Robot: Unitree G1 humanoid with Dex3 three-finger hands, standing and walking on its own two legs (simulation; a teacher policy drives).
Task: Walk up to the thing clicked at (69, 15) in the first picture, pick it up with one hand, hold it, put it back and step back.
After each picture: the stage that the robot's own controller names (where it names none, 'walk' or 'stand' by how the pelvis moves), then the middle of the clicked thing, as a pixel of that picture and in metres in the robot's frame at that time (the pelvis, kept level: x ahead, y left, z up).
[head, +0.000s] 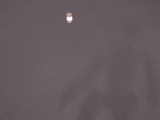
stand; (69, 18) +1.78 +0.17 -0.72
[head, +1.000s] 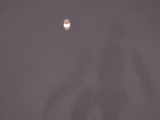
walk; (66, 24) +1.65 +0.17 -0.71
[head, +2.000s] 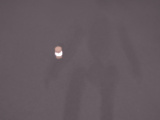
walk; (58, 52) +1.08 +0.20 -0.72
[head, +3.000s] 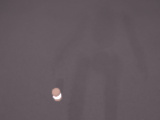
walk; (56, 94) +0.64 +0.23 -0.70
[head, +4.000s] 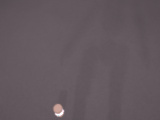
stand; (58, 110) +0.44 +0.22 -0.70
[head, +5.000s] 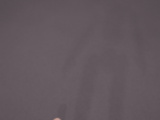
stand; out of the picture +0.41 +0.21 -0.73
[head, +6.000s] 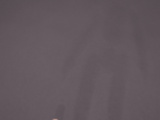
stand; out of the picture +0.41 +0.23 -0.72
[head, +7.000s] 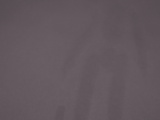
stand; out of the picture +0.40 +0.24 -0.73
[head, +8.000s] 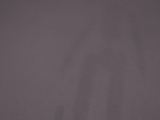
go down; out of the picture +0.40 +0.24 -0.73
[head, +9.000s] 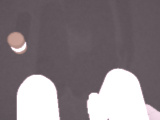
go down; (17, 43) +0.50 +0.24 -0.33
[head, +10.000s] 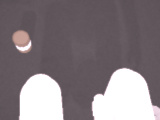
approach; (22, 42) +0.50 +0.23 -0.30
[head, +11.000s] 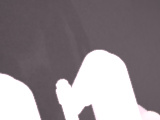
close in; out of the picture +0.49 +0.28 -0.23
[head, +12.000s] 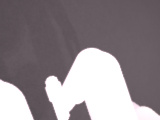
close; out of the picture +0.48 +0.29 -0.24
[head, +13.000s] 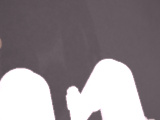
lift; out of the picture +0.44 +0.23 -0.26
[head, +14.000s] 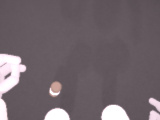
lift; (55, 89) +0.43 +0.16 -0.53
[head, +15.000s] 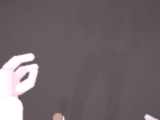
go down; (59, 119) +0.39 +0.17 -0.66
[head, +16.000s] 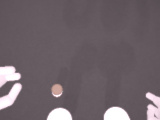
stand; (57, 90) +0.42 +0.16 -0.53
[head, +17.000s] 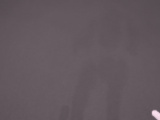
stand; out of the picture +0.39 +0.16 -0.66
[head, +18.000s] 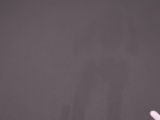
stand; out of the picture +0.39 +0.15 -0.66
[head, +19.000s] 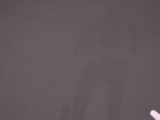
stand; out of the picture +0.39 +0.15 -0.66
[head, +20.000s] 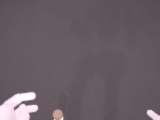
hold; (58, 116) +0.40 +0.16 -0.64
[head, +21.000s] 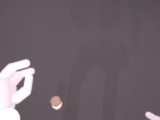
stand; (56, 103) +0.41 +0.17 -0.61
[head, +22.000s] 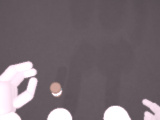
close; (56, 89) +0.43 +0.17 -0.53
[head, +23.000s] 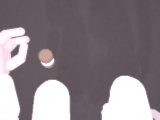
close; (47, 59) +0.48 +0.17 -0.34
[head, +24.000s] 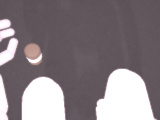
close; (33, 54) +0.47 +0.18 -0.28
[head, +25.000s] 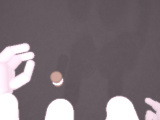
close; (57, 79) +0.44 +0.17 -0.48
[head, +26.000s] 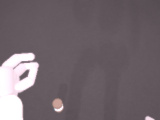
close; (58, 105) +0.41 +0.17 -0.62
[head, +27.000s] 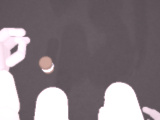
hold; (47, 65) +0.46 +0.17 -0.40
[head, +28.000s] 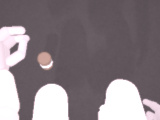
hold; (45, 61) +0.47 +0.17 -0.38
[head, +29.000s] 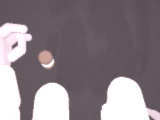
close; (46, 60) +0.48 +0.17 -0.36
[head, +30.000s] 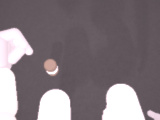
hold; (51, 67) +0.47 +0.17 -0.41
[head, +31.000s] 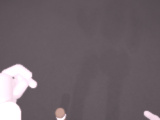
crouch; (60, 115) +0.42 +0.16 -0.66
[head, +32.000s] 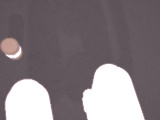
lower; (12, 49) +0.48 +0.20 -0.31
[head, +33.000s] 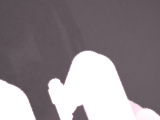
lower; out of the picture +0.46 +0.26 -0.24
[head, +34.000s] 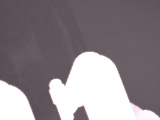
lower; out of the picture +0.46 +0.26 -0.24
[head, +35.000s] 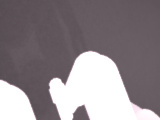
lower; out of the picture +0.46 +0.26 -0.25
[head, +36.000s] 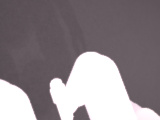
loosen; out of the picture +0.46 +0.25 -0.25
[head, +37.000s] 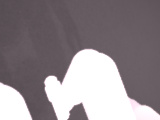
withdraw; out of the picture +0.45 +0.26 -0.24
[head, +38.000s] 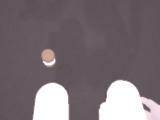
walk; (48, 58) +0.48 +0.17 -0.39
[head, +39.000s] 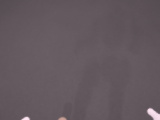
stand; out of the picture +0.40 +0.15 -0.66
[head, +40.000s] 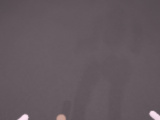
stand; out of the picture +0.42 +0.17 -0.66
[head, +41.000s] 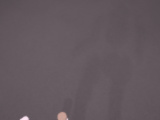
stand; (62, 119) +0.42 +0.16 -0.67
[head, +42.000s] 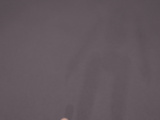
stand; out of the picture +0.42 +0.18 -0.72
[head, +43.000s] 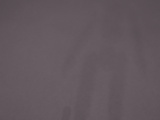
stand; out of the picture +0.38 +0.18 -0.72
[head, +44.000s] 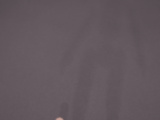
walk; out of the picture +0.39 +0.20 -0.72
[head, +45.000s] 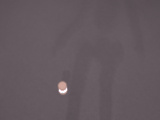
walk; (62, 88) +0.56 +0.14 -0.70
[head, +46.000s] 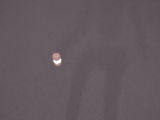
walk; (57, 59) +0.83 +0.25 -0.70
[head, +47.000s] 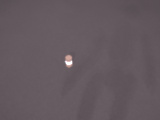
stand; (68, 61) +1.03 +0.16 -0.71
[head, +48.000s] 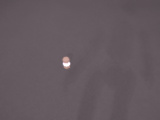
stand; (66, 62) +1.02 +0.18 -0.73
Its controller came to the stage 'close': yes
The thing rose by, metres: 0.01
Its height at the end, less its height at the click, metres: +0.00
